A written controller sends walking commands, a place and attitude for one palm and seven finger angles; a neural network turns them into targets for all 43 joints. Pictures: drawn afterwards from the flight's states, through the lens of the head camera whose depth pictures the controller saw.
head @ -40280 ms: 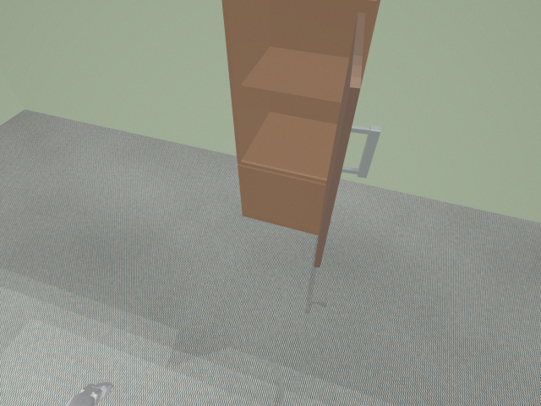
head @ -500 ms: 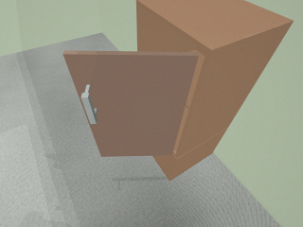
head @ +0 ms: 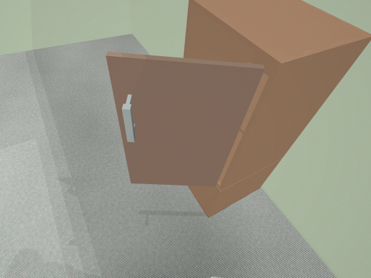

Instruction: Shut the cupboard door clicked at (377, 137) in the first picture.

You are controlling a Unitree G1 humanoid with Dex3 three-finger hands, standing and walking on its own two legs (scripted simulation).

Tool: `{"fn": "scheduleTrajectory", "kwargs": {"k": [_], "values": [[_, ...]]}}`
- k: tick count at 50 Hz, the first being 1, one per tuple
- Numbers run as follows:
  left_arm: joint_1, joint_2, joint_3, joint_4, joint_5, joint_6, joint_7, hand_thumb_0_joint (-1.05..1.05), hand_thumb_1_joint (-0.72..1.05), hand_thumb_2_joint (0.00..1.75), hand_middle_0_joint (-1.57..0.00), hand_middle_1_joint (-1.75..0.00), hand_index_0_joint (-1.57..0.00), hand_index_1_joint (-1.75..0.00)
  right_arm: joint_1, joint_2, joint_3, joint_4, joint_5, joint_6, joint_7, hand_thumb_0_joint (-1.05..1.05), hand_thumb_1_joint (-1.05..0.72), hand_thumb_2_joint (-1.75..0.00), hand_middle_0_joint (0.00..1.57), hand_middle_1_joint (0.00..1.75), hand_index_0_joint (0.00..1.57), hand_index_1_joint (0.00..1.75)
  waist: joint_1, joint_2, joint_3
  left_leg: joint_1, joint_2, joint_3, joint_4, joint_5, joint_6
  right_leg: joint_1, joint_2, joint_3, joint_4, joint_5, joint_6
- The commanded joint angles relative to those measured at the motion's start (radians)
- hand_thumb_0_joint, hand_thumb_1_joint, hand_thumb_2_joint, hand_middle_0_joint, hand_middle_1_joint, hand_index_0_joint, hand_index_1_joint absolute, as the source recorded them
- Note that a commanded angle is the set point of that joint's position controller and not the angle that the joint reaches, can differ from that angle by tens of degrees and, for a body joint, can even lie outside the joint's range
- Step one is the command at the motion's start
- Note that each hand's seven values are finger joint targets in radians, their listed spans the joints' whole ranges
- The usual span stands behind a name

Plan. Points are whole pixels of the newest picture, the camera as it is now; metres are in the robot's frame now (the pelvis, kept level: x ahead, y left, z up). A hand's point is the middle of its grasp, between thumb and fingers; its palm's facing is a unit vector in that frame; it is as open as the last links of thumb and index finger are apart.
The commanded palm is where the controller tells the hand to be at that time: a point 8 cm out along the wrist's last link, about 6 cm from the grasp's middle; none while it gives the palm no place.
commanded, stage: come to a stop and stand still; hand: left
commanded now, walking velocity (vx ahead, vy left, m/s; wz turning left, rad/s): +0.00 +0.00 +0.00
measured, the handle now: (130, 119) +0.49 +0.19 +0.02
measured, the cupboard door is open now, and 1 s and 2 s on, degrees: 60 60 60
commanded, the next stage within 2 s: look again from close up in 0.70 s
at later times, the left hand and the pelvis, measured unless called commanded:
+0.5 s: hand out of the picture -0.04 +0.15 -0.17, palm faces +0.00 -0.99 -0.16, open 7.3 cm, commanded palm none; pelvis -0.04 -0.01 +0.01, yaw -1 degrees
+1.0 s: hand out of the picture -0.06 +0.17 -0.18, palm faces +0.00 -0.98 -0.18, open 7.4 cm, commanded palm none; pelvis -0.06 +0.01 +0.00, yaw +0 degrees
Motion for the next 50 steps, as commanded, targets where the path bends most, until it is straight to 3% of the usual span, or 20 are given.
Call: {"fn": "scheduleTrajectory", "kwargs": {"k": [1,3,5,7,8,9,10,11,12,19,21,25,29,39,40,41,42,44,47,50], "values": [[0.028,0.030,-0.008,-0.043,-0.002,-0.036,-0.005,0.00,0.90,0.90,-0.20,-0.30,-0.20,-0.30,0.020,-0.165,-0.028,-0.038,0.011,-0.029,-0.013,0.00,-0.90,-0.90,0.20,0.30,0.20,0.30,-0.008,0.193,-0.038,0.068,0.245,-0.161,-0.177,0.549,0.111,0.047,-0.009,-0.012,-0.069,-0.016,0.005],[0.032,0.019,-0.018,-0.043,-0.006,-0.043,-0.004,0.00,0.90,0.90,-0.20,-0.30,-0.20,-0.30,0.062,-0.175,-0.031,-0.014,0.013,-0.032,-0.013,0.00,-0.90,-0.90,0.20,0.30,0.20,0.30,-0.024,0.196,-0.088,0.159,0.258,-0.185,-0.153,0.630,0.119,0.093,-0.011,-0.031,-0.215,-0.006,0.003],[0.079,0.019,-0.021,-0.018,-0.008,-0.052,-0.001,0.00,0.90,0.90,-0.20,-0.30,-0.20,-0.30,0.069,-0.172,-0.033,0.001,0.021,-0.033,-0.011,0.00,-0.90,-0.90,0.20,0.30,0.20,0.30,-0.013,0.178,-0.115,0.152,0.240,-0.183,-0.125,0.610,0.096,0.193,-0.010,-0.032,-0.369,0.112,-0.003],[0.132,0.040,-0.023,0.014,-0.005,-0.069,0.006,0.00,0.90,0.90,-0.20,-0.30,-0.20,-0.30,0.053,-0.140,-0.028,0.006,0.034,-0.036,-0.006,0.00,-0.90,-0.90,0.20,0.30,0.20,0.30,-0.003,0.094,-0.102,0.062,0.163,-0.157,-0.080,0.420,0.028,0.302,-0.061,0.065,-0.545,0.348,-0.033],[0.120,0.055,-0.027,0.019,-0.003,-0.077,0.008,0.00,0.90,0.90,-0.20,-0.30,-0.20,-0.30,0.050,-0.113,-0.023,0.003,0.039,-0.034,-0.002,0.00,-0.90,-0.90,0.20,0.30,0.20,0.30,-0.024,0.029,-0.066,0.040,0.117,-0.116,-0.084,0.281,-0.010,0.271,-0.128,0.122,-0.551,0.415,-0.061],[0.095,0.068,-0.032,0.019,-0.004,-0.081,0.004,0.00,0.90,0.90,-0.20,-0.30,-0.20,-0.30,0.056,-0.105,-0.018,0.010,0.038,-0.032,0.003,0.00,-0.90,-0.90,0.20,0.30,0.20,0.30,-0.038,0.008,-0.041,0.068,0.087,-0.097,-0.103,0.178,-0.028,0.204,-0.164,0.127,-0.563,0.379,-0.079],[0.091,0.054,-0.034,0.024,-0.002,-0.084,0.003,0.00,0.90,0.90,-0.20,-0.30,-0.20,-0.30,0.069,-0.100,-0.018,0.025,0.032,-0.032,0.006,0.00,-0.90,-0.90,0.20,0.30,0.20,0.30,-0.045,0.000,-0.058,0.104,0.084,-0.091,-0.110,0.253,-0.030,0.204,-0.143,0.109,-0.541,0.447,-0.079],[0.097,0.039,-0.034,0.031,-0.004,-0.092,0.006,0.00,0.90,0.90,-0.20,-0.30,-0.20,-0.30,0.079,-0.099,-0.019,0.043,0.028,-0.030,0.005,0.00,-0.90,-0.90,0.20,0.30,0.20,0.30,-0.044,-0.079,-0.081,0.120,0.094,-0.083,-0.102,0.251,-0.030,0.221,-0.122,0.102,-0.537,0.462,-0.075],[0.103,0.031,-0.040,0.037,-0.007,-0.096,0.007,0.00,0.90,0.90,-0.20,-0.30,-0.20,-0.30,0.083,-0.113,-0.019,0.053,0.027,-0.032,0.005,0.00,-0.90,-0.90,0.20,0.30,0.20,0.30,-0.042,-0.089,-0.087,0.128,0.099,-0.085,-0.111,0.251,-0.028,0.223,-0.123,0.097,-0.541,0.464,-0.071],[0.122,0.009,-0.047,0.069,-0.010,-0.086,0.007,0.00,0.90,0.90,-0.20,-0.30,-0.20,-0.30,0.092,-0.101,0.000,0.115,0.023,-0.029,0.006,0.00,-0.90,-0.90,0.20,0.30,0.20,0.30,-0.029,0.055,0.060,0.069,0.102,-0.095,-0.199,0.092,-0.031,0.157,-0.091,0.095,-0.619,0.149,-0.061],[0.135,0.013,-0.047,0.077,-0.008,-0.083,0.007,0.00,0.90,0.90,-0.20,-0.30,-0.20,-0.30,0.113,-0.092,0.001,0.127,0.024,-0.024,0.005,0.00,-0.90,-0.90,0.20,0.30,0.20,0.30,-0.027,0.052,0.089,0.049,0.099,-0.092,-0.208,0.054,-0.031,0.148,-0.087,0.094,-0.639,0.100,-0.060],[0.150,0.000,-0.047,0.089,-0.010,-0.081,0.004,0.00,0.90,0.90,-0.20,-0.30,-0.20,-0.30,0.142,-0.084,0.002,0.139,0.019,-0.021,0.001,0.00,-0.90,-0.90,0.20,0.30,0.20,0.30,-0.027,0.088,0.093,0.033,0.092,-0.090,-0.209,0.012,-0.034,0.133,-0.084,0.103,-0.648,0.044,-0.062],[0.157,-0.008,-0.045,0.093,-0.010,-0.081,0.003,0.00,0.90,0.90,-0.20,-0.30,-0.20,-0.30,0.174,-0.078,0.001,0.143,0.017,-0.023,0.000,0.00,-0.90,-0.90,0.20,0.30,0.20,0.30,-0.027,0.070,0.075,0.022,0.094,-0.093,-0.207,0.002,-0.034,0.141,-0.080,0.098,-0.639,0.037,-0.061],[0.184,-0.041,-0.047,0.110,-0.011,-0.088,0.008,0.00,0.90,0.90,-0.20,-0.30,-0.20,-0.30,0.197,-0.062,0.001,0.152,0.022,-0.040,-0.008,0.00,-0.90,-0.90,0.20,0.30,0.20,0.30,-0.021,0.060,0.038,0.033,0.115,-0.109,-0.212,0.070,-0.026,0.177,-0.072,0.077,-0.590,0.170,-0.059],[0.244,-0.006,-0.066,0.118,0.011,-0.126,0.041,0.00,0.90,0.90,-0.20,-0.30,-0.20,-0.30,0.067,-0.093,0.010,0.081,0.022,-0.066,0.011,0.00,-0.90,-0.90,0.20,0.30,0.20,0.30,0.017,0.175,0.059,-0.038,0.117,-0.064,0.008,0.190,-0.050,0.161,-0.126,0.089,-0.569,0.406,-0.056],[0.248,0.032,-0.055,0.119,0.008,-0.149,0.039,0.00,0.90,0.90,-0.20,-0.30,-0.20,-0.30,0.085,-0.061,0.022,0.055,0.023,-0.071,0.015,0.00,-0.90,-0.90,0.20,0.30,0.20,0.30,-0.031,0.136,-0.007,-0.020,0.097,-0.071,0.001,0.242,-0.047,0.220,-0.161,0.094,-0.521,0.735,-0.067],[0.237,0.021,-0.054,0.090,0.001,-0.145,0.034,0.00,0.90,0.90,-0.20,-0.30,-0.20,-0.30,0.172,-0.031,0.017,0.062,0.017,-0.074,0.007,0.00,-0.90,-0.90,0.20,0.30,0.20,0.30,-0.045,0.146,-0.111,0.021,0.087,-0.078,-0.031,0.190,-0.036,0.289,-0.158,0.093,-0.463,0.689,-0.080],[0.209,-0.004,-0.062,0.082,-0.008,-0.137,0.029,0.00,0.90,0.90,-0.20,-0.30,-0.20,-0.30,0.197,-0.061,0.013,0.073,0.019,-0.072,0.002,0.00,-0.90,-0.90,0.20,0.30,0.20,0.30,-0.045,0.047,-0.170,0.033,0.115,-0.104,-0.029,0.245,-0.022,0.291,-0.112,0.062,-0.451,0.481,-0.079],[0.199,-0.022,-0.065,0.060,-0.003,-0.116,0.023,0.00,0.90,0.90,-0.20,-0.30,-0.20,-0.30,0.170,-0.084,0.006,0.054,0.014,-0.066,0.005,0.00,-0.90,-0.90,0.20,0.30,0.20,0.30,-0.034,0.082,-0.014,-0.041,0.126,-0.131,-0.076,0.162,-0.011,0.177,-0.072,0.049,-0.462,0.206,-0.075],[0.204,-0.021,-0.065,0.041,0.003,-0.103,0.017,0.00,0.90,0.90,-0.20,-0.30,-0.20,-0.30,0.149,-0.102,-0.001,0.034,0.014,-0.054,0.010,0.00,-0.90,-0.90,0.20,0.30,0.20,0.30,-0.031,0.070,0.096,-0.135,0.123,-0.176,-0.165,-0.097,-0.006,0.103,-0.054,0.040,-0.459,0.069,-0.071]]}}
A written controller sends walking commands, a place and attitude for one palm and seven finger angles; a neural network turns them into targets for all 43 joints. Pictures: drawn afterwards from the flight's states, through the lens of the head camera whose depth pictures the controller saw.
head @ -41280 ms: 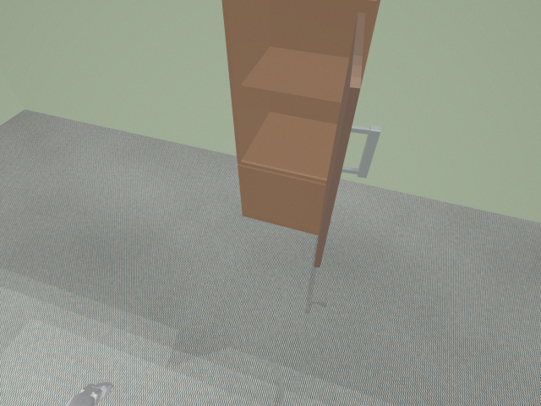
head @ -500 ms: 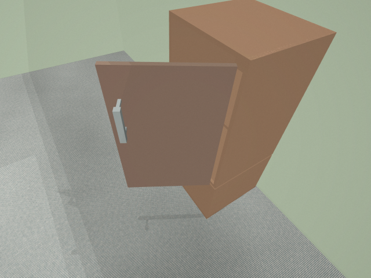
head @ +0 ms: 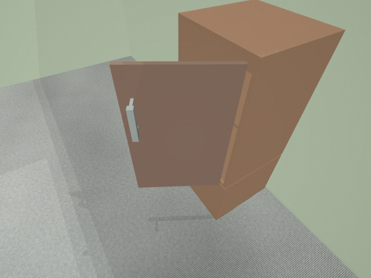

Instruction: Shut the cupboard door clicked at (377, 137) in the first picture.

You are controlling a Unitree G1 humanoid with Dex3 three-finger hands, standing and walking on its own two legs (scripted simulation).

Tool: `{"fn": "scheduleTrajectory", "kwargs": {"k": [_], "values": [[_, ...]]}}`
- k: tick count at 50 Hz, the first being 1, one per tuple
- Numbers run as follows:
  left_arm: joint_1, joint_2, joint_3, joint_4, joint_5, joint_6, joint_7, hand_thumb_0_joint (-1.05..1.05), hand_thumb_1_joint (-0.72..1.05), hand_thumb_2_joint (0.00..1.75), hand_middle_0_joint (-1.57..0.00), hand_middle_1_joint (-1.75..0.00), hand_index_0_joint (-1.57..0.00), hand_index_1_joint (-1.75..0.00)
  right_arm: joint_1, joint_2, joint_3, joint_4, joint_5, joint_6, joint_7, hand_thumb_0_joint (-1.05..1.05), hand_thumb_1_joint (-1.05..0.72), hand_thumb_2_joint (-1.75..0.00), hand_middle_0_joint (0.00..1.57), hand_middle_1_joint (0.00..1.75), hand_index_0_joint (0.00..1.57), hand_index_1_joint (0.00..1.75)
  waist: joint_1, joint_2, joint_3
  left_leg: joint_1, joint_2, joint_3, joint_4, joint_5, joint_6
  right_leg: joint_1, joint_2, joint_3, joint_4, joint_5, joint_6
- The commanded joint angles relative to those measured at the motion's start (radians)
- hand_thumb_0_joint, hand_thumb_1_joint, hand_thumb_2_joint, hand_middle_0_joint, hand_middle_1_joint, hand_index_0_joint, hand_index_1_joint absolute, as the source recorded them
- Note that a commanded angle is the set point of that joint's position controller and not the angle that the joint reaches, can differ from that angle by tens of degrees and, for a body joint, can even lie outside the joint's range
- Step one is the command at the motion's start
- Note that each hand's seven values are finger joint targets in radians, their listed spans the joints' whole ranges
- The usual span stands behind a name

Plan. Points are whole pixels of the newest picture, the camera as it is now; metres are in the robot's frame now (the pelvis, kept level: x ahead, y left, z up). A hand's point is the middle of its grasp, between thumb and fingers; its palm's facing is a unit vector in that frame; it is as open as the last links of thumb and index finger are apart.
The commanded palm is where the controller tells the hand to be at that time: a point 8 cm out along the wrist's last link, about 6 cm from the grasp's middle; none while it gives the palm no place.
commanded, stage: look again from close up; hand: left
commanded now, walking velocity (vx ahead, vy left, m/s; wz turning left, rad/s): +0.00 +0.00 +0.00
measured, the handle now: (133, 120) +0.55 +0.18 +0.02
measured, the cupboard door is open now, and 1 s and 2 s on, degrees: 60 60 60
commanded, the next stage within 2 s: shuffle to correct the standing spot in 0.26 s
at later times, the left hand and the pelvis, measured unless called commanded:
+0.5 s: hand out of the picture -0.06 +0.17 -0.18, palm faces +0.04 -0.99 -0.15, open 7.4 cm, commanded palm none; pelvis -0.02 +0.00 +0.00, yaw +1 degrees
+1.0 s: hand out of the picture -0.02 +0.13 -0.19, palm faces +0.09 -0.99 -0.09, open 7.4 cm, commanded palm none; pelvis +0.05 -0.02 -0.01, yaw +1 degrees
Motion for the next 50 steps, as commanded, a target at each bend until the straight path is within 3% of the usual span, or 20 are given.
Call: {"fn": "scheduleTrajectory", "kwargs": {"k": [1,5,13,18,24,26,29,34,40,44,46,47,48,49,50], "values": [[0.069,0.089,0.018,-0.063,0.013,-0.002,-0.004,0.00,0.90,0.90,-0.20,-0.30,-0.20,-0.30,0.034,-0.117,-0.024,-0.075,0.004,-0.010,0.011,0.00,-0.90,-0.90,0.20,0.30,0.20,0.30,0.015,-0.008,0.145,-0.098,0.125,-0.194,-0.199,-0.186,-0.015,-0.141,-0.070,0.078,-0.067,-0.056,-0.055],[0.096,0.097,0.022,-0.084,0.014,0.007,-0.009,0.00,0.90,0.90,-0.20,-0.30,-0.20,-0.30,0.012,-0.147,-0.032,-0.098,0.004,-0.006,0.015,0.00,-0.90,-0.90,0.20,0.30,0.20,0.30,0.027,-0.015,0.139,-0.137,0.137,-0.226,-0.263,-0.317,-0.004,-0.129,-0.057,0.062,-0.045,-0.076,-0.042],[0.117,0.108,0.024,-0.096,0.014,0.004,-0.016,0.00,0.90,0.90,-0.20,-0.30,-0.20,-0.30,-0.007,-0.155,-0.034,-0.104,0.007,-0.015,0.015,0.00,-0.90,-0.90,0.20,0.30,0.20,0.30,0.030,-0.002,0.038,-0.064,0.136,-0.213,-0.259,-0.248,0.001,-0.090,-0.071,0.063,-0.066,-0.011,-0.037],[0.115,0.113,0.021,-0.090,0.012,0.001,-0.017,0.00,0.90,0.90,-0.20,-0.30,-0.20,-0.30,-0.003,-0.148,-0.031,-0.089,0.010,-0.014,0.016,0.00,-0.90,-0.90,0.20,0.30,0.20,0.30,0.023,0.001,0.044,-0.040,0.129,-0.201,-0.250,-0.214,-0.006,-0.104,-0.079,0.076,-0.096,-0.004,-0.037],[0.176,0.097,0.028,-0.064,0.025,0.009,-0.026,0.00,0.90,0.90,-0.20,-0.30,-0.20,-0.30,-0.011,-0.165,-0.042,-0.080,0.003,0.002,0.018,0.00,-0.90,-0.90,0.20,0.30,0.20,0.30,0.038,0.021,0.084,-0.145,0.149,-0.255,-0.294,-0.484,0.023,-0.091,-0.045,0.009,-0.047,-0.198,-0.031],[0.194,0.098,0.031,-0.059,0.023,0.005,-0.031,0.00,0.90,0.90,-0.20,-0.30,-0.20,-0.30,-0.015,-0.150,-0.042,-0.078,0.004,0.002,0.018,0.00,-0.90,-0.90,0.20,0.30,0.20,0.30,0.046,-0.010,0.098,-0.165,0.130,-0.239,-0.260,-0.442,0.027,-0.077,-0.053,0.023,-0.067,-0.192,-0.040],[0.191,0.092,0.035,-0.056,0.016,0.001,-0.033,0.00,0.90,0.90,-0.20,-0.30,-0.20,-0.30,0.004,-0.129,-0.041,-0.074,0.003,-0.003,0.016,0.00,-0.90,-0.90,0.20,0.30,0.20,0.30,0.033,-0.010,0.096,-0.123,0.098,-0.209,-0.204,-0.383,0.019,-0.128,-0.075,0.056,-0.091,-0.234,-0.055],[0.188,0.086,0.036,-0.057,0.013,-0.011,-0.034,0.00,0.90,0.90,-0.20,-0.30,-0.20,-0.30,0.029,-0.107,-0.040,-0.061,0.005,-0.017,0.014,0.00,-0.90,-0.90,0.20,0.30,0.20,0.30,0.026,-0.040,0.081,-0.087,0.103,-0.197,-0.144,-0.314,0.023,-0.141,-0.092,0.081,-0.106,-0.216,-0.071],[0.204,0.094,0.043,-0.055,0.012,-0.008,-0.031,0.00,0.90,0.90,-0.20,-0.30,-0.20,-0.30,0.031,-0.081,-0.038,-0.061,0.004,-0.017,0.016,0.00,-0.90,-0.90,0.20,0.30,0.20,0.30,0.027,-0.070,0.155,-0.148,0.066,-0.144,-0.053,-0.302,0.010,-0.180,-0.122,0.152,-0.161,-0.327,-0.101],[0.212,0.094,0.051,-0.052,0.010,-0.014,-0.030,0.00,0.90,0.90,-0.20,-0.30,-0.20,-0.30,0.044,-0.053,-0.031,-0.059,0.004,-0.030,0.016,0.00,-0.90,-0.90,0.20,0.30,0.20,0.30,0.023,-0.062,0.149,-0.132,0.055,-0.101,-0.007,-0.200,0.006,-0.156,-0.132,0.151,-0.145,-0.243,-0.118],[0.210,0.085,0.050,-0.052,0.011,-0.017,-0.031,0.00,0.90,0.90,-0.20,-0.30,-0.20,-0.30,0.062,-0.061,-0.033,-0.051,0.006,-0.036,0.014,0.00,-0.90,-0.90,0.20,0.30,0.20,0.30,0.016,-0.026,0.123,-0.075,0.080,-0.123,-0.036,-0.149,0.017,-0.159,-0.103,0.106,-0.094,-0.158,-0.108],[0.199,0.076,0.050,-0.054,0.012,-0.017,-0.033,0.00,0.90,0.90,-0.20,-0.30,-0.20,-0.30,0.081,-0.073,-0.035,-0.041,0.006,-0.041,0.011,0.00,-0.90,-0.90,0.20,0.30,0.20,0.30,0.009,0.035,0.108,-0.031,0.115,-0.166,-0.076,-0.119,0.030,-0.179,-0.078,0.064,-0.038,-0.110,-0.094],[0.191,0.065,0.048,-0.058,0.013,-0.019,-0.035,0.00,0.90,0.90,-0.20,-0.30,-0.20,-0.30,0.114,-0.096,-0.039,-0.027,0.006,-0.045,0.006,0.00,-0.90,-0.90,0.20,0.30,0.20,0.30,0.002,0.101,0.077,0.041,0.176,-0.252,-0.124,-0.066,0.062,-0.213,-0.044,0.000,0.058,-0.047,-0.074],[0.170,0.053,0.047,-0.067,0.016,-0.021,-0.035,0.00,0.90,0.90,-0.20,-0.30,-0.20,-0.30,0.163,-0.129,-0.049,-0.013,0.003,-0.048,-0.001,0.00,-0.90,-0.90,0.20,0.30,0.20,0.30,-0.013,0.160,0.056,0.127,0.262,-0.370,-0.178,0.024,0.116,-0.278,-0.010,-0.066,0.180,-0.054,-0.054],[0.124,0.047,0.043,-0.086,0.018,-0.023,-0.036,0.00,0.90,0.90,-0.20,-0.30,-0.20,-0.30,0.206,-0.148,-0.056,-0.002,-0.002,-0.049,-0.008,0.00,-0.90,-0.90,0.20,0.30,0.20,0.30,-0.033,0.188,0.054,0.231,0.329,-0.452,-0.213,0.167,0.169,-0.396,0.001,-0.074,0.287,-0.185,-0.045]]}}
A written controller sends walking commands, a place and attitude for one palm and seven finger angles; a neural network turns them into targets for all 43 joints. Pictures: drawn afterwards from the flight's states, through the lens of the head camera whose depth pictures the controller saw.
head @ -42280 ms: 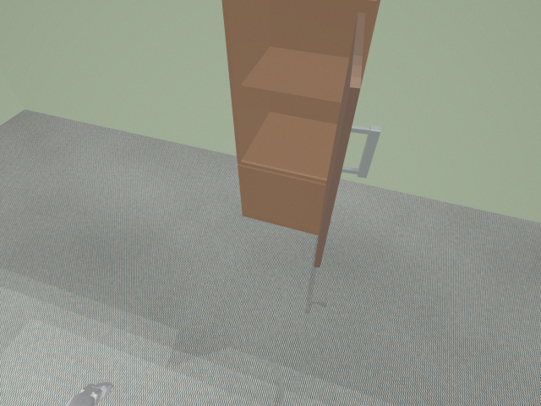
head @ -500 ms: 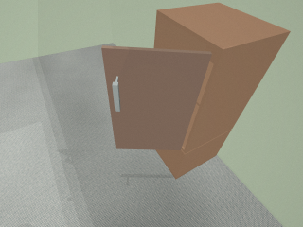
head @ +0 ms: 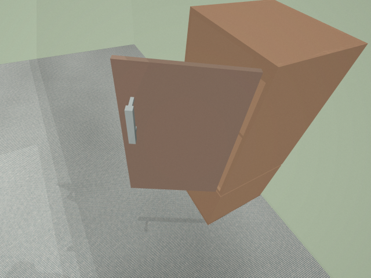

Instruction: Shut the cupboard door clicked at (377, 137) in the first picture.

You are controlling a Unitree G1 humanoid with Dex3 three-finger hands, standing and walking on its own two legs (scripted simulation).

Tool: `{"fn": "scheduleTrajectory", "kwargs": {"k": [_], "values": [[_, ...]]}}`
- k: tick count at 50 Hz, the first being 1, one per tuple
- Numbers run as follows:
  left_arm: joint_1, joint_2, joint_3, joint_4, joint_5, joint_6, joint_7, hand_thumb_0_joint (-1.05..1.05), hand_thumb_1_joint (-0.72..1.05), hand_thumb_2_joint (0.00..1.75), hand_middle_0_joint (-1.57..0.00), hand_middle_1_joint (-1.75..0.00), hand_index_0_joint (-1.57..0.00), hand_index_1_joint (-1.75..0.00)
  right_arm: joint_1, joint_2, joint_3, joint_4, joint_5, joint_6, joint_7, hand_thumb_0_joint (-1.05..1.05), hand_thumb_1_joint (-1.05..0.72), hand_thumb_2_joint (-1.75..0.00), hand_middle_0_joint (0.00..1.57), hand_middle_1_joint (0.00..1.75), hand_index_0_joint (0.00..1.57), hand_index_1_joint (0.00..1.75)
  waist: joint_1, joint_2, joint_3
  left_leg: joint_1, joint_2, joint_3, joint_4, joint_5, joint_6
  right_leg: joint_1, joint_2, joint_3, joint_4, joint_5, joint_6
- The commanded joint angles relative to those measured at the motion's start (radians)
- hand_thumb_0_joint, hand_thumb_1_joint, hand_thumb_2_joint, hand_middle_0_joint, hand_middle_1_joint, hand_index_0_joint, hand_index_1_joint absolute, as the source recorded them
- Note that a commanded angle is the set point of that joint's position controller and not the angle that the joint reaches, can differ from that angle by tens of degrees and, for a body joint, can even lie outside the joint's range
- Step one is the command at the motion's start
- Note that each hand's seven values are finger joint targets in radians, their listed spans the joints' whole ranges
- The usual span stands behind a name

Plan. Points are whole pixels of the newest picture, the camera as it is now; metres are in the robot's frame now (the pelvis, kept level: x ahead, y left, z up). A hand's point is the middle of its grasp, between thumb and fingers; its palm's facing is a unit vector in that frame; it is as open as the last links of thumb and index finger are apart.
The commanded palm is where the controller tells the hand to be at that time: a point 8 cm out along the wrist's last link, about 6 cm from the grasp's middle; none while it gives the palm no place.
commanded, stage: shuffle to correct the standing spot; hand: left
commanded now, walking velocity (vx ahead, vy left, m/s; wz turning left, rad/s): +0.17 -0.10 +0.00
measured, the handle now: (132, 121) +0.50 +0.19 +0.03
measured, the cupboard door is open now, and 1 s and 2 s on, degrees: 60 60 60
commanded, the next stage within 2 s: come to a stop and stand still in 0.18 s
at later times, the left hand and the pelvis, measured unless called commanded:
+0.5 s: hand out of the picture +0.07 +0.12 -0.18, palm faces +0.11 -0.99 -0.11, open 7.4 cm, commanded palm none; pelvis +0.09 -0.03 +0.00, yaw +3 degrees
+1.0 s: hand out of the picture -0.01 +0.12 -0.16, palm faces +0.13 -0.97 -0.21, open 7.4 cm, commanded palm none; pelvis +0.04 -0.05 +0.02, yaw +3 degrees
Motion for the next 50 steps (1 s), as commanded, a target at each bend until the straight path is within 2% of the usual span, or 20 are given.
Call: {"fn": "scheduleTrajectory", "kwargs": {"k": [1,4,7,9,11,12,15,17,21,24,26,27,29,32,40,43,45,46,47,50], "values": [[-0.051,0.049,0.014,-0.086,0.010,-0.023,-0.004,0.00,0.90,0.90,-0.20,-0.30,-0.20,-0.30,0.206,-0.184,-0.038,0.006,-0.006,-0.026,-0.022,0.00,-0.90,-0.90,0.20,0.30,0.20,0.30,-0.075,0.263,0.089,0.337,0.372,-0.457,-0.289,0.469,0.228,-0.431,-0.019,-0.016,0.270,-0.151,-0.017],[-0.125,0.037,0.024,-0.106,0.002,-0.022,-0.015,0.00,0.90,0.90,-0.20,-0.30,-0.20,-0.30,0.171,-0.177,-0.032,0.002,-0.012,-0.029,-0.027,0.00,-0.90,-0.90,0.20,0.30,0.20,0.30,-0.060,0.162,0.065,0.266,0.366,-0.350,-0.255,0.652,0.227,-0.364,-0.070,0.018,0.267,-0.149,-0.014],[-0.047,0.004,0.024,-0.078,0.001,-0.018,-0.028,0.00,0.90,0.90,-0.20,-0.30,-0.20,-0.30,0.046,-0.178,-0.031,-0.025,-0.005,-0.024,-0.022,0.00,-0.90,-0.90,0.20,0.30,0.20,0.30,0.011,0.188,0.029,0.077,0.235,-0.182,-0.218,0.442,0.130,-0.055,-0.027,-0.075,-0.009,0.100,0.004],[0.040,0.050,0.035,-0.036,0.001,-0.022,-0.023,0.00,0.90,0.90,-0.20,-0.30,-0.20,-0.30,0.024,-0.145,-0.032,-0.032,0.007,-0.021,-0.012,0.00,-0.90,-0.90,0.20,0.30,0.20,0.30,0.056,0.100,0.005,-0.082,0.136,-0.107,-0.109,0.160,0.062,0.182,-0.041,-0.057,-0.156,0.260,0.014],[0.127,0.188,0.064,-0.022,0.005,-0.029,-0.002,0.00,0.90,0.90,-0.20,-0.30,-0.20,-0.30,0.007,-0.062,-0.017,-0.072,0.009,-0.016,0.000,0.00,-0.90,-0.90,0.20,0.30,0.20,0.30,0.096,-0.229,-0.014,-0.359,0.005,0.058,0.224,-0.227,0.004,0.352,-0.378,0.336,-0.313,0.121,-0.117],[0.125,0.200,0.065,-0.029,0.004,-0.024,0.003,0.00,0.90,0.90,-0.20,-0.30,-0.20,-0.30,-0.048,-0.089,-0.027,-0.087,0.006,-0.008,0.005,0.00,-0.90,-0.90,0.20,0.30,0.20,0.30,0.113,-0.148,0.027,-0.392,0.026,0.021,0.408,-0.300,0.006,0.273,-0.444,0.403,-0.369,0.028,-0.203],[-0.015,0.132,0.046,-0.059,0.006,-0.031,0.013,0.00,0.90,0.90,-0.20,-0.30,-0.20,-0.30,-0.059,-0.085,-0.033,-0.074,-0.003,0.006,0.023,0.00,-0.90,-0.90,0.20,0.30,0.20,0.30,0.036,-0.088,0.136,-0.382,0.090,-0.023,0.529,-0.133,-0.002,0.088,-0.370,0.263,-0.382,0.108,-0.190],[-0.068,0.106,0.033,-0.077,0.011,-0.034,0.021,0.00,0.90,0.90,-0.20,-0.30,-0.20,-0.30,-0.032,-0.030,-0.017,-0.057,0.003,0.013,0.025,0.00,-0.90,-0.90,0.20,0.30,0.20,0.30,0.000,-0.026,0.139,-0.267,0.079,0.001,0.373,-0.101,-0.024,0.022,-0.322,0.090,-0.324,0.511,-0.160],[-0.078,0.126,0.030,-0.081,0.006,-0.015,0.028,0.00,0.90,0.90,-0.20,-0.30,-0.20,-0.30,-0.017,-0.002,0.005,-0.042,0.017,0.019,0.012,0.00,-0.90,-0.90,0.20,0.30,0.20,0.30,0.002,-0.046,0.073,-0.040,0.009,0.067,0.030,0.088,-0.058,0.028,-0.234,-0.017,-0.177,0.821,-0.112],[-0.071,0.146,0.038,-0.094,-0.004,0.007,0.031,0.00,0.90,0.90,-0.20,-0.30,-0.20,-0.30,0.013,-0.091,-0.020,-0.056,0.016,0.025,0.000,0.00,-0.90,-0.90,0.20,0.30,0.20,0.30,-0.017,0.019,0.026,0.137,0.077,0.024,-0.143,0.490,-0.040,-0.013,-0.199,-0.022,-0.042,0.627,-0.049],[-0.007,0.080,0.028,-0.108,-0.010,0.028,0.038,0.00,0.90,0.90,-0.20,-0.30,-0.20,-0.30,0.015,-0.197,-0.038,-0.088,0.018,0.026,-0.008,0.00,-0.90,-0.90,0.20,0.30,0.20,0.30,-0.003,0.265,-0.049,0.223,0.352,-0.222,-0.166,1.100,0.124,-0.087,-0.086,-0.070,0.127,-0.045,0.030],[-0.007,0.082,0.027,-0.105,-0.011,0.038,0.039,0.00,0.90,0.90,-0.20,-0.30,-0.20,-0.30,-0.020,-0.211,-0.037,-0.101,0.015,0.032,-0.014,0.00,-0.90,-0.90,0.20,0.30,0.20,0.30,-0.001,0.298,-0.034,0.157,0.382,-0.231,-0.236,1.033,0.188,-0.079,-0.055,-0.030,0.291,-0.246,0.035],[-0.048,0.091,0.038,-0.096,-0.005,0.056,0.037,0.00,0.90,0.90,-0.20,-0.30,-0.20,-0.30,-0.101,-0.183,-0.031,-0.126,0.011,0.033,-0.024,0.00,-0.90,-0.90,0.20,0.30,0.20,0.30,0.004,0.299,0.001,0.033,0.345,-0.216,-0.293,0.765,0.194,-0.097,-0.062,0.044,0.449,-0.204,0.028],[-0.051,0.071,0.040,-0.091,0.001,0.060,0.028,0.00,0.90,0.90,-0.20,-0.30,-0.20,-0.30,-0.157,-0.177,-0.038,-0.158,0.005,0.037,-0.019,0.00,-0.90,-0.90,0.20,0.30,0.20,0.30,0.012,0.166,-0.022,0.054,0.311,-0.179,-0.285,0.596,0.189,-0.156,-0.052,0.050,0.504,-0.113,0.039],[0.021,0.036,0.032,-0.085,0.007,0.064,0.009,0.00,0.90,0.90,-0.20,-0.30,-0.20,-0.30,-0.137,-0.191,-0.065,-0.145,-0.009,0.055,0.004,0.00,-0.90,-0.90,0.20,0.30,0.20,0.30,0.000,0.214,-0.060,0.037,0.245,-0.201,-0.465,-0.138,0.099,-0.020,-0.015,-0.069,0.118,-0.158,0.018],[0.166,0.051,0.034,-0.027,0.009,0.055,0.009,0.00,0.90,0.90,-0.20,-0.30,-0.20,-0.30,-0.155,-0.154,-0.063,-0.136,-0.002,0.074,0.011,0.00,-0.90,-0.90,0.20,0.30,0.20,0.30,0.060,0.084,0.004,-0.124,0.122,-0.095,-0.390,-0.229,-0.007,0.173,-0.015,-0.064,-0.274,-0.020,-0.010],[0.054,0.167,0.043,-0.071,0.019,0.050,0.015,0.00,0.90,0.90,-0.20,-0.30,-0.20,-0.30,-0.177,-0.075,-0.053,-0.166,0.006,0.095,0.017,0.00,-0.90,-0.90,0.20,0.30,0.20,0.30,0.032,-0.265,0.154,-0.174,-0.015,0.017,0.028,-0.080,-0.081,-0.140,-0.357,0.372,-0.592,-0.468,-0.147],[-0.074,0.180,0.042,-0.121,0.018,0.044,0.019,0.00,0.90,0.90,-0.20,-0.30,-0.20,-0.30,-0.178,-0.112,-0.061,-0.174,-0.002,0.096,0.021,0.00,-0.90,-0.90,0.20,0.30,0.20,0.30,0.000,-0.147,0.215,-0.153,0.011,-0.037,0.206,-0.054,-0.072,-0.284,-0.433,0.413,-0.630,-0.438,-0.192],[-0.166,0.156,0.041,-0.139,0.010,0.022,0.023,0.00,0.90,0.90,-0.20,-0.30,-0.20,-0.30,-0.134,-0.115,-0.059,-0.138,-0.008,0.090,0.030,0.00,-0.90,-0.90,0.20,0.30,0.20,0.30,-0.035,-0.109,0.197,-0.160,0.023,-0.049,0.266,0.008,-0.058,-0.249,-0.349,0.314,-0.584,-0.310,-0.151],[-0.084,0.117,0.029,-0.108,-0.002,-0.017,0.009,0.00,0.90,0.90,-0.20,-0.30,-0.20,-0.30,-0.078,-0.100,-0.046,-0.106,-0.001,0.055,0.039,0.00,-0.90,-0.90,0.20,0.30,0.20,0.30,-0.014,-0.053,0.171,-0.228,0.025,-0.001,0.274,0.081,-0.057,-0.013,-0.237,0.151,-0.458,0.045,-0.096]]}}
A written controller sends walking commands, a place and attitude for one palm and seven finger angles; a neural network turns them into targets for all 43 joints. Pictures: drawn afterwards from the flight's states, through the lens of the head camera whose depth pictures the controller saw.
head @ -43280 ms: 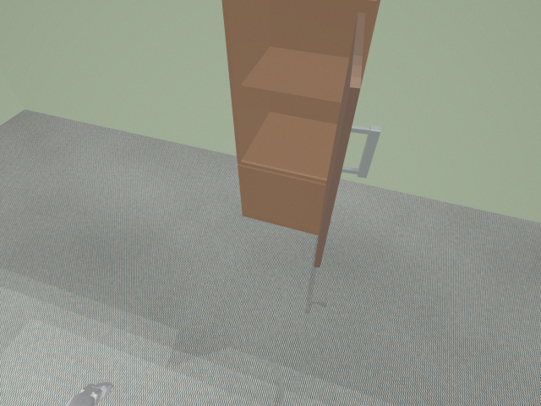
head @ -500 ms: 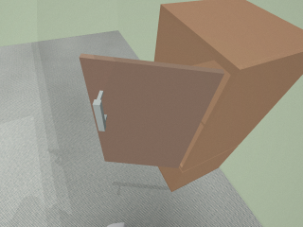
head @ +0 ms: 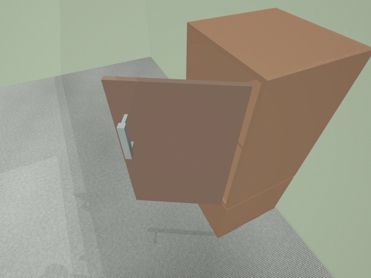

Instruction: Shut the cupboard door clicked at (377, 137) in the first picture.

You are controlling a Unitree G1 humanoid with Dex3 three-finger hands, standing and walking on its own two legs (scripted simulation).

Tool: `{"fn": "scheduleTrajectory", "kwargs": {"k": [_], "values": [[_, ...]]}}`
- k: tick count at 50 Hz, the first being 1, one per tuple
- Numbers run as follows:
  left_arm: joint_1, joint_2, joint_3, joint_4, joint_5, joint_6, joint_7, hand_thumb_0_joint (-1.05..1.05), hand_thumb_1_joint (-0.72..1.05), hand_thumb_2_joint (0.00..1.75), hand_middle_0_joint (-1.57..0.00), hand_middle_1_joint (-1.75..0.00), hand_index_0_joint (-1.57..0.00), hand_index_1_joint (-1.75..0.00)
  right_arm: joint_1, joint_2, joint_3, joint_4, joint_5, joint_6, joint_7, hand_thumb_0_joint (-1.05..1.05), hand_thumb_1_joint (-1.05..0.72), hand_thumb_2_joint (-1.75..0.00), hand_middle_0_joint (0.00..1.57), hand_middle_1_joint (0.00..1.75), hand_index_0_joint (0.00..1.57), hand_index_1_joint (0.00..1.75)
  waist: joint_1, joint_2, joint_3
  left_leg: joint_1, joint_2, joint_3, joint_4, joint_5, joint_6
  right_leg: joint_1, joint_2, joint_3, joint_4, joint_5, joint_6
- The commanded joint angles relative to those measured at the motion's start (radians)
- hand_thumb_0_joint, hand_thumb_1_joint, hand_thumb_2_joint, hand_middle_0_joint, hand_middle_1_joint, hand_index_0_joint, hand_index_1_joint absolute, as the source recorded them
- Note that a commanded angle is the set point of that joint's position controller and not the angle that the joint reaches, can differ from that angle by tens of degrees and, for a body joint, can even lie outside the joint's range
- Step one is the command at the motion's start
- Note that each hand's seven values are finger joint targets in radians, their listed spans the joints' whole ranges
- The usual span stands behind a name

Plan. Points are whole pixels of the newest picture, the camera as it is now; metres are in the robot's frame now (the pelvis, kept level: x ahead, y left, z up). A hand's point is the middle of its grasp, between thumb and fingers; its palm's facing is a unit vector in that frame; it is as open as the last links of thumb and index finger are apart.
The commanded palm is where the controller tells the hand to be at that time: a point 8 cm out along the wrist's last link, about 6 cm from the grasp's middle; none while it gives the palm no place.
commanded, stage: come to a stop and stand still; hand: left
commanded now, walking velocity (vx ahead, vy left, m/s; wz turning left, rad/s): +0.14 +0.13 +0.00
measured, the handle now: (127, 137) +0.48 +0.21 +0.01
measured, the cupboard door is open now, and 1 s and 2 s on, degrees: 60 60 60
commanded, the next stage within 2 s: look again from close up in 0.54 s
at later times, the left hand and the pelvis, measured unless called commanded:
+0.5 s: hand out of the picture +0.00 +0.19 -0.19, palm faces +0.06 -0.99 -0.16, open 7.3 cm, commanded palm none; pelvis +0.01 +0.04 +0.00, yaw +1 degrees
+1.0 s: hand out of the picture -0.01 +0.22 -0.18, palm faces +0.01 -0.97 -0.23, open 7.4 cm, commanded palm none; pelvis +0.00 +0.04 -0.01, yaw +0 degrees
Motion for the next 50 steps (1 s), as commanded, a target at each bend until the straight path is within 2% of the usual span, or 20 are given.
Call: {"fn": "scheduleTrajectory", "kwargs": {"k": [1,5,7,9,11,12,14,17,19,22,28,31,32,33,34,36,38,42,45,50], "values": [[-0.004,0.111,0.015,-0.054,-0.001,-0.068,-0.008,0.00,0.90,0.90,-0.20,-0.30,-0.20,-0.30,0.013,-0.052,0.010,-0.043,0.005,-0.048,0.018,0.00,-0.90,-0.90,0.20,0.30,0.20,0.30,-0.016,-0.094,0.195,-0.090,0.037,-0.008,0.107,0.003,-0.011,-0.064,-0.210,0.159,-0.245,0.042,-0.101],[0.102,0.141,0.021,-0.003,0.010,-0.068,-0.009,0.00,0.90,0.90,-0.20,-0.30,-0.20,-0.30,-0.029,-0.048,0.027,-0.064,0.009,-0.066,0.007,0.00,-0.90,-0.90,0.20,0.30,0.20,0.30,0.037,-0.123,0.116,-0.031,0.039,0.018,-0.081,-0.107,-0.014,0.076,-0.262,0.193,-0.137,0.278,-0.148],[0.080,0.138,0.019,0.005,0.009,-0.058,-0.009,0.00,0.90,0.90,-0.20,-0.30,-0.20,-0.30,0.005,-0.033,0.038,-0.041,0.012,-0.073,-0.001,0.00,-0.90,-0.90,0.20,0.30,0.20,0.30,0.024,-0.145,0.111,0.120,0.029,0.026,-0.226,-0.071,-0.007,-0.005,-0.240,0.160,-0.084,0.285,-0.131],[0.050,0.110,0.014,0.012,-0.001,-0.052,-0.010,0.00,0.90,0.90,-0.20,-0.30,-0.20,-0.30,0.104,-0.043,0.046,0.007,0.014,-0.093,-0.012,0.00,-0.90,-0.90,0.20,0.30,0.20,0.30,-0.011,-0.077,0.058,0.328,0.037,0.006,-0.395,0.110,0.011,-0.065,-0.141,0.088,0.041,0.300,-0.066],[0.067,0.038,-0.007,0.008,-0.005,-0.045,-0.010,0.00,0.90,0.90,-0.20,-0.30,-0.20,-0.30,0.184,-0.143,0.031,0.033,0.013,-0.099,-0.029,0.00,-0.90,-0.90,0.20,0.30,0.20,0.30,-0.015,0.135,-0.003,0.457,0.255,-0.205,-0.384,0.416,0.107,-0.195,-0.052,-0.008,0.156,-0.028,0.005],[0.052,0.021,-0.008,0.007,-0.005,-0.040,-0.005,0.00,0.90,0.90,-0.20,-0.30,-0.20,-0.30,0.183,-0.160,0.032,0.037,0.007,-0.087,-0.032,0.00,-0.90,-0.90,0.20,0.30,0.20,0.30,-0.014,0.168,0.022,0.388,0.301,-0.228,-0.419,0.413,0.148,-0.187,-0.033,-0.024,0.184,-0.165,0.014],[0.001,0.022,-0.013,0.021,-0.006,-0.027,-0.003,0.00,0.90,0.90,-0.20,-0.30,-0.20,-0.30,0.154,-0.113,0.050,0.058,0.007,-0.087,-0.043,0.00,-0.90,-0.90,0.20,0.30,0.20,0.30,-0.016,0.224,0.072,0.345,0.266,-0.220,-0.463,0.463,0.156,-0.184,-0.043,-0.012,0.230,-0.173,0.015],[0.029,0.022,-0.013,0.059,-0.012,-0.032,-0.006,0.00,0.90,0.90,-0.20,-0.30,-0.20,-0.30,0.108,-0.082,0.063,0.061,0.014,-0.090,-0.052,0.00,-0.90,-0.90,0.20,0.30,0.20,0.30,0.016,0.118,0.061,0.316,0.211,-0.140,-0.394,0.571,0.125,-0.075,-0.060,0.016,0.065,0.029,0.016],[0.035,0.034,-0.015,0.080,-0.013,-0.042,-0.005,0.00,0.90,0.90,-0.20,-0.30,-0.20,-0.30,0.103,-0.061,0.064,0.065,0.020,-0.093,-0.049,0.00,-0.90,-0.90,0.20,0.30,0.20,0.30,0.009,0.021,0.036,0.300,0.151,-0.095,-0.374,0.409,0.070,-0.011,-0.085,0.050,-0.015,0.212,0.008],[-0.002,0.033,-0.020,0.086,-0.011,-0.039,-0.003,0.00,0.90,0.90,-0.20,-0.30,-0.20,-0.30,0.108,-0.051,0.062,0.090,0.019,-0.086,-0.046,0.00,-0.90,-0.90,0.20,0.30,0.20,0.30,-0.002,-0.075,0.128,0.274,0.130,-0.092,-0.404,0.274,0.051,-0.045,-0.098,0.045,-0.023,0.251,0.005],[-0.019,0.045,-0.018,0.079,-0.013,-0.032,0.002,0.00,0.90,0.90,-0.20,-0.30,-0.20,-0.30,0.134,-0.037,0.072,0.117,0.016,-0.085,-0.040,0.00,-0.90,-0.90,0.20,0.30,0.20,0.30,-0.005,0.007,0.141,0.276,0.123,-0.088,-0.446,0.197,0.045,-0.051,-0.096,0.046,-0.052,0.152,0.010],[-0.019,0.046,-0.017,0.076,-0.012,-0.031,0.001,0.00,0.90,0.90,-0.20,-0.30,-0.20,-0.30,0.133,-0.034,0.071,0.116,0.017,-0.082,-0.039,0.00,-0.90,-0.90,0.20,0.30,0.20,0.30,-0.004,0.004,0.153,0.266,0.120,-0.088,-0.456,0.148,0.045,-0.054,-0.091,0.046,-0.064,0.132,0.010],[0.007,0.097,-0.037,0.088,0.006,-0.066,0.040,0.00,0.90,0.90,-0.20,-0.30,-0.20,-0.30,0.047,-0.115,0.072,0.037,0.026,-0.100,-0.024,0.00,-0.90,-0.90,0.20,0.30,0.20,0.30,0.004,0.083,0.180,0.232,0.132,-0.083,-0.254,0.422,0.017,-0.140,-0.116,0.105,-0.034,0.390,0.009],[-0.030,0.126,-0.026,0.040,-0.008,-0.068,0.031,0.00,0.90,0.90,-0.20,-0.30,-0.20,-0.30,0.101,-0.076,0.067,0.024,0.014,-0.092,-0.019,0.00,-0.90,-0.90,0.20,0.30,0.20,0.30,-0.036,0.117,0.124,0.241,0.121,-0.093,-0.291,0.137,0.024,-0.127,-0.128,0.099,-0.024,0.145,-0.025],[-0.067,0.116,-0.025,0.026,-0.007,-0.062,0.020,0.00,0.90,0.90,-0.20,-0.30,-0.20,-0.30,0.111,-0.072,0.062,0.028,0.012,-0.091,-0.019,0.00,-0.90,-0.90,0.20,0.30,0.20,0.30,-0.039,0.140,0.143,0.211,0.119,-0.103,-0.337,0.069,0.034,-0.143,-0.101,0.083,-0.001,0.039,-0.032],[-0.043,0.100,-0.030,0.026,-0.004,-0.067,0.014,0.00,0.90,0.90,-0.20,-0.30,-0.20,-0.30,0.142,-0.078,0.069,0.025,0.008,-0.100,-0.017,0.00,-0.90,-0.90,0.20,0.30,0.20,0.30,-0.032,0.159,0.039,0.225,0.136,-0.127,-0.343,0.145,0.052,-0.083,-0.068,0.059,0.040,0.066,-0.034],[-0.037,0.089,-0.031,0.026,-0.009,-0.063,0.011,0.00,0.90,0.90,-0.20,-0.30,-0.20,-0.30,0.137,-0.092,0.067,0.013,0.012,-0.103,-0.021,0.00,-0.90,-0.90,0.20,0.30,0.20,0.30,-0.031,0.109,-0.010,0.275,0.143,-0.129,-0.339,0.198,0.062,-0.075,-0.053,0.048,0.066,0.067,-0.024],[-0.051,0.070,-0.035,0.032,-0.010,-0.053,0.008,0.00,0.90,0.90,-0.20,-0.30,-0.20,-0.30,0.134,-0.093,0.071,0.013,0.015,-0.102,-0.024,0.00,-0.90,-0.90,0.20,0.30,0.20,0.30,-0.030,0.015,0.090,0.227,0.138,-0.125,-0.369,0.151,0.066,-0.112,-0.055,0.055,0.053,0.052,-0.017],[-0.046,0.073,-0.036,0.033,-0.010,-0.045,0.006,0.00,0.90,0.90,-0.20,-0.30,-0.20,-0.30,0.124,-0.099,0.070,0.019,0.016,-0.097,-0.021,0.00,-0.90,-0.90,0.20,0.30,0.20,0.30,-0.026,0.010,0.154,0.203,0.134,-0.127,-0.420,0.027,0.064,-0.147,-0.056,0.062,0.041,0.014,-0.011],[-0.040,0.085,-0.037,0.036,-0.011,-0.047,0.005,0.00,0.90,0.90,-0.20,-0.30,-0.20,-0.30,0.119,-0.100,0.072,0.036,0.017,-0.096,-0.019,0.00,-0.90,-0.90,0.20,0.30,0.20,0.30,-0.023,-0.031,0.146,0.231,0.126,-0.108,-0.430,0.037,0.063,-0.142,-0.066,0.076,0.023,0.044,-0.008]]}}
